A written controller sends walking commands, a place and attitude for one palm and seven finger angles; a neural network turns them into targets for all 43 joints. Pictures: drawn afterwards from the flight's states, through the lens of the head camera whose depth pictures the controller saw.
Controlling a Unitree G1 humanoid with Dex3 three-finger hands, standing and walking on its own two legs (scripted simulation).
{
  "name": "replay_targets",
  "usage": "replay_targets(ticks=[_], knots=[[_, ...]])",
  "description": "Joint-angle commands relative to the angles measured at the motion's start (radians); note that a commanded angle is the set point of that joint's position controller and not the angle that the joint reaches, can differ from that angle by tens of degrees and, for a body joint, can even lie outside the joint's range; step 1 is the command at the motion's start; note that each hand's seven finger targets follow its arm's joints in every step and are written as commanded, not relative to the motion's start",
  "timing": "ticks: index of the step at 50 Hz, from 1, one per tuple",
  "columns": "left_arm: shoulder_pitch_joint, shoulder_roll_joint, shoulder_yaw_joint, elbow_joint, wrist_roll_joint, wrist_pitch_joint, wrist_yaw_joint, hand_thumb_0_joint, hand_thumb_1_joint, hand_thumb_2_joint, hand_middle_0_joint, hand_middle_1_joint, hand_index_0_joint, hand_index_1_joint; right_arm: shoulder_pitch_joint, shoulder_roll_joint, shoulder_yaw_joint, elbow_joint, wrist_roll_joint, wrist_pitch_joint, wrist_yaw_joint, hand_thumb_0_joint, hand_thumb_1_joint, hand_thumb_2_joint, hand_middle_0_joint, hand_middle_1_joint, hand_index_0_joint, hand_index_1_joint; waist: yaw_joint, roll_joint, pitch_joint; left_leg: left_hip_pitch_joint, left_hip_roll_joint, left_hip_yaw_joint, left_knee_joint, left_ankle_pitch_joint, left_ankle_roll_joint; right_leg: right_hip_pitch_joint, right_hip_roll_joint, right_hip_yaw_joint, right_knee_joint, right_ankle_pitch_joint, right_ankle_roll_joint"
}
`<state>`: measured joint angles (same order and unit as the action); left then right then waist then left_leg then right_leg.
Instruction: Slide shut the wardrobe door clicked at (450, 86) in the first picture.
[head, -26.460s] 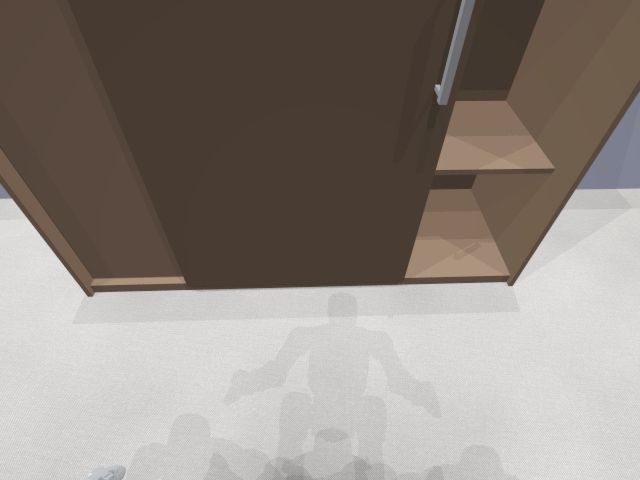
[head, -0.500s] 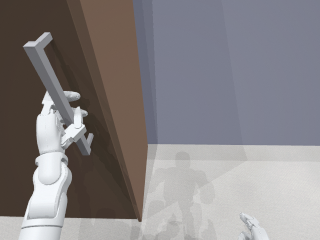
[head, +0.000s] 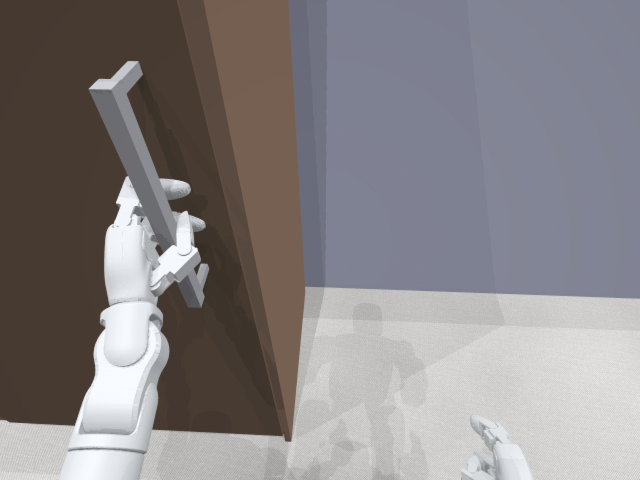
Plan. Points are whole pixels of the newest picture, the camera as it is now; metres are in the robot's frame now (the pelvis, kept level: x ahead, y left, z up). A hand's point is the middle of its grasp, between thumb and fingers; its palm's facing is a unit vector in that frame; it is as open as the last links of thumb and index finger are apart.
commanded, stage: loosen the grip on the handle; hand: left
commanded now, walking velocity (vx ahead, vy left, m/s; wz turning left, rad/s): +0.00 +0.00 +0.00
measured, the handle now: (169, 208) +0.35 +0.21 +0.19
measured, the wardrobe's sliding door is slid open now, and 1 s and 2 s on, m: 0.00 0.00 0.00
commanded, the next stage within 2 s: slip the hand off the handle in 0.60 s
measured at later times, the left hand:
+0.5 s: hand (185, 244) +0.31 +0.18 +0.17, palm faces +0.28 -0.96 -0.09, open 13.8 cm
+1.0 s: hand (152, 242) +0.32 +0.22 +0.17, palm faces +0.30 -0.95 -0.07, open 14.7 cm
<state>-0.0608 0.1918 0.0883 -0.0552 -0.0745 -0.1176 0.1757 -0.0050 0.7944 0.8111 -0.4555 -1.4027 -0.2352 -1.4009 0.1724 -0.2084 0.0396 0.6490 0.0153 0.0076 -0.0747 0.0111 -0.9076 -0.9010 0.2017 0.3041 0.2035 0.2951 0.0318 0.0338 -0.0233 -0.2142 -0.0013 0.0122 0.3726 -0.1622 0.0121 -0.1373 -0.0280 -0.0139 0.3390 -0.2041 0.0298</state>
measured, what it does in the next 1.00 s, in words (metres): stands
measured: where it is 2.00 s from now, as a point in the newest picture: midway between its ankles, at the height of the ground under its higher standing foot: outside the picture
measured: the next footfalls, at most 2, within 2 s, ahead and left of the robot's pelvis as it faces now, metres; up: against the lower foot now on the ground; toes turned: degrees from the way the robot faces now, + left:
none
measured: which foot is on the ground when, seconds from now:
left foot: down 0.00-1.00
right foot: down 0.00-1.00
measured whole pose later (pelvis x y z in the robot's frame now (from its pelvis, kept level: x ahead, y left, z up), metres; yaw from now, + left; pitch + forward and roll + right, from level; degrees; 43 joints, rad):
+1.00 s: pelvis +0.00 -0.02 -0.02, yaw -3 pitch +2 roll +0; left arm -0.11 0.31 0.35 0.03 -0.21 -0.07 -0.03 -0.01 -0.55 0.20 -0.48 -1.27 -0.26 -1.15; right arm 0.21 -0.23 0.03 0.66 0.02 -0.17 -0.08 0.01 -0.91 -0.90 0.20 0.30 0.20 0.30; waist 0.05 0.02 -0.07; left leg -0.35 0.01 -0.02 0.60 -0.29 -0.01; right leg -0.30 0.01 0.02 0.61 -0.34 -0.01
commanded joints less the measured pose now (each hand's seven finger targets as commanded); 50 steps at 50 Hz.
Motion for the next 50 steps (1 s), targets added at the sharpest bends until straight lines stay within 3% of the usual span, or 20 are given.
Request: replay_targets(ticks=[1,2,3,4,5,6,8,10,12,13,16,20,21,22,23,34,37,38,46,50], knots=[[-1.134,0.996,0.669,-0.376,0.175,-0.106,-0.035,0.000,0.900,0.900,-0.450,-1.400,-0.450,-1.400,-0.071,-0.163,-0.104,-0.205,-0.007,-0.076,0.007,0.000,-0.900,-0.900,0.200,0.300,0.200,0.300,0.025,-0.363,0.050,-0.048,0.130,-0.059,0.081,0.194,0.059,-0.141,-0.043,0.138,-0.143,0.238,-0.018],[-1.155,0.604,0.419,-0.049,0.121,0.013,-0.076,0.000,0.779,0.842,-0.450,-1.400,-0.450,-1.400,-0.123,-0.170,-0.177,-0.065,-0.040,-0.116,0.009,0.000,-0.900,-0.900,0.200,0.300,0.200,0.300,-0.041,-0.003,-0.289,0.160,0.040,-0.037,0.062,0.453,-0.036,-0.019,-0.003,0.007,0.100,0.490,-0.098],[-0.720,0.163,0.177,0.164,0.027,0.059,-0.131,0.000,0.658,0.783,-0.450,-1.400,-0.450,-1.400,0.030,-0.146,-0.148,-0.052,0.002,-0.146,0.027,0.000,-0.900,-0.900,0.200,0.300,0.200,0.300,-0.040,-0.043,-0.411,0.302,0.057,-0.020,0.043,0.634,-0.110,-0.100,0.056,-0.082,0.141,0.366,-0.080],[-0.446,0.019,0.160,0.088,-0.086,0.057,-0.187,0.000,0.538,0.725,-0.450,-1.400,-0.450,-1.400,0.012,-0.127,-0.124,-0.080,0.025,-0.165,0.039,0.000,-0.900,-0.900,0.200,0.300,0.200,0.300,0.014,0.088,-0.455,0.396,0.056,-0.019,0.089,0.710,-0.106,-0.117,0.076,-0.071,0.133,0.293,-0.066],[-0.450,0.096,0.214,-0.079,-0.165,0.029,-0.199,0.000,0.417,0.667,-0.450,-1.400,-0.450,-1.400,-0.030,-0.143,-0.112,-0.083,0.018,-0.179,0.041,0.000,-0.900,-0.900,0.200,0.300,0.200,0.300,0.034,0.171,-0.483,0.421,0.046,-0.020,0.101,0.613,-0.104,-0.100,0.063,-0.058,0.124,0.225,-0.058],[-0.497,0.146,0.235,-0.087,-0.164,0.013,-0.184,0.000,0.296,0.608,-0.450,-1.400,-0.450,-1.400,-0.064,-0.148,-0.104,-0.079,0.013,-0.186,0.037,0.000,-0.900,-0.900,0.200,0.300,0.200,0.300,0.027,0.139,-0.440,0.343,0.027,-0.001,0.099,0.423,-0.085,-0.087,0.056,-0.052,0.105,0.222,-0.059],[-0.475,0.064,0.099,-0.017,-0.077,0.001,-0.134,0.000,0.054,0.492,-0.450,-1.400,-0.450,-1.400,-0.070,-0.138,-0.082,-0.106,0.011,-0.187,0.051,0.000,-0.900,-0.900,0.200,0.300,0.200,0.300,-0.022,0.028,-0.253,0.154,0.016,0.000,0.081,0.136,-0.036,-0.140,0.048,-0.061,0.105,0.115,-0.044],[-0.548,0.118,0.072,0.008,0.013,-0.027,-0.082,0.000,-0.188,0.375,-0.450,-1.400,-0.450,-1.400,-0.076,-0.139,-0.074,-0.130,0.015,-0.190,0.047,0.000,-0.900,-0.900,0.200,0.300,0.200,0.300,-0.044,-0.044,-0.139,0.035,0.013,-0.016,0.059,-0.109,-0.014,-0.209,0.036,-0.045,0.112,-0.051,-0.038],[-0.591,0.205,0.123,0.066,0.051,-0.054,-0.062,0.000,-0.429,0.258,-0.437,-1.383,-0.437,-1.383,-0.075,-0.147,-0.068,-0.130,0.018,-0.194,0.035,0.000,-0.900,-0.900,0.200,0.300,0.200,0.300,-0.036,-0.020,-0.118,-0.015,0.003,-0.016,0.053,-0.238,-0.001,-0.236,0.029,-0.020,0.103,-0.155,-0.042],[-0.668,0.187,0.080,0.041,0.052,-0.072,-0.065,0.000,-0.550,0.200,-0.423,-1.367,-0.423,-1.367,-0.084,-0.143,-0.061,-0.149,0.015,-0.200,0.030,0.000,-0.900,-0.900,0.200,0.300,0.200,0.300,-0.052,-0.033,-0.114,-0.018,-0.001,-0.009,0.063,-0.274,0.001,-0.255,0.025,-0.005,0.095,-0.207,-0.038],[-0.728,0.223,0.093,0.161,0.027,-0.121,-0.112,0.000,-0.550,0.200,-0.383,-1.317,-0.383,-1.317,-0.081,-0.145,-0.056,-0.125,0.026,-0.221,0.007,0.000,-0.900,-0.900,0.200,0.300,0.200,0.300,-0.049,-0.058,-0.086,-0.059,-0.012,0.005,0.100,-0.321,0.007,-0.292,0.020,0.032,0.064,-0.345,-0.038],[-0.784,0.275,0.132,0.181,-0.016,-0.157,-0.134,0.000,-0.550,0.200,-0.330,-1.250,-0.330,-1.250,-0.069,-0.149,-0.056,-0.120,0.024,-0.242,-0.005,0.000,-0.900,-0.900,0.200,0.300,0.200,0.300,-0.036,-0.029,-0.145,-0.088,-0.014,0.013,0.143,-0.333,0.001,-0.264,0.017,0.050,0.078,-0.389,-0.036],[-0.717,0.424,0.288,0.170,-0.023,-0.164,-0.132,0.000,-0.550,0.200,-0.317,-1.233,-0.317,-1.233,-0.075,-0.156,-0.067,-0.118,0.024,-0.243,-0.005,0.000,-0.900,-0.900,0.200,0.300,0.200,0.300,0.015,0.001,-0.207,-0.104,-0.015,0.016,0.142,-0.311,0.005,-0.199,0.012,0.069,0.070,-0.403,-0.041],[-0.684,0.457,0.312,0.213,-0.027,-0.158,-0.132,0.000,-0.550,0.200,-0.303,-1.217,-0.303,-1.217,-0.076,-0.164,-0.059,-0.108,0.021,-0.237,-0.007,0.000,-0.900,-0.900,0.200,0.300,0.200,0.300,0.013,0.012,-0.194,-0.125,-0.017,0.021,0.143,-0.289,0.007,-0.184,0.012,0.074,0.072,-0.387,-0.041],[-0.713,0.352,0.228,0.154,-0.050,-0.161,-0.139,0.000,-0.550,0.200,-0.290,-1.200,-0.290,-1.200,-0.091,-0.144,-0.049,-0.133,0.023,-0.243,-0.003,0.000,-0.900,-0.900,0.200,0.300,0.200,0.300,0.000,-0.031,-0.170,-0.127,-0.011,0.018,0.142,-0.299,0.004,-0.191,0.006,0.074,0.064,-0.407,-0.036],[-0.573,0.348,0.253,0.118,-0.087,-0.117,-0.140,0.000,-0.550,0.200,-0.250,-1.150,-0.250,-1.150,-0.057,-0.161,-0.060,-0.104,0.016,-0.276,-0.020,0.000,-0.900,-0.900,0.200,0.300,0.200,0.300,-0.004,-0.056,-0.147,-0.146,-0.012,0.011,0.174,-0.228,0.018,-0.216,-0.003,0.103,0.055,-0.356,-0.027],[-0.499,0.406,0.321,0.077,-0.087,-0.092,-0.137,0.000,-0.550,0.200,-0.250,-1.150,-0.250,-1.150,-0.052,-0.161,-0.060,-0.099,0.013,-0.274,-0.026,0.000,-0.900,-0.900,0.200,0.300,0.200,0.300,0.015,-0.059,-0.176,-0.120,-0.009,0.013,0.177,-0.146,0.020,-0.184,0.001,0.090,0.078,-0.235,-0.028],[-0.487,0.363,0.297,0.040,-0.099,-0.086,-0.142,0.000,-0.550,0.200,-0.250,-1.150,-0.250,-1.150,-0.049,-0.158,-0.054,-0.111,0.011,-0.273,-0.024,0.000,-0.900,-0.900,0.200,0.300,0.200,0.300,0.011,-0.058,-0.179,-0.104,-0.013,0.018,0.178,-0.113,0.021,-0.176,0.004,0.077,0.091,-0.168,-0.026],[-0.254,0.379,0.415,-0.056,-0.140,0.000,-0.169,0.000,-0.550,0.200,-0.250,-1.150,-0.250,-1.150,-0.028,-0.149,-0.057,-0.126,0.013,-0.232,-0.016,0.000,-0.900,-0.900,0.200,0.300,0.200,0.300,0.055,-0.056,-0.247,-0.055,-0.015,0.027,0.182,0.129,0.011,-0.080,0.027,0.001,0.193,0.237,-0.031],[-0.263,0.350,0.386,-0.165,-0.129,-0.005,-0.185,0.000,-0.550,0.200,-0.250,-1.150,-0.250,-1.150,-0.028,-0.142,-0.059,-0.137,0.009,-0.222,-0.007,0.000,-0.900,-0.900,0.200,0.300,0.200,0.300,0.037,-0.003,-0.248,0.000,-0.009,0.019,0.194,0.199,0.006,-0.108,0.037,-0.014,0.214,0.277,-0.039]])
